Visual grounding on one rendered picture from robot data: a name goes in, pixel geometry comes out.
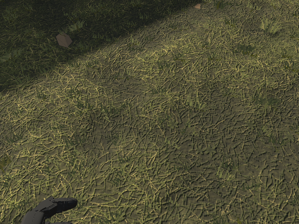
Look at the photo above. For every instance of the left robot hand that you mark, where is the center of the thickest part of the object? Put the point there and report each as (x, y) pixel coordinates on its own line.
(49, 208)

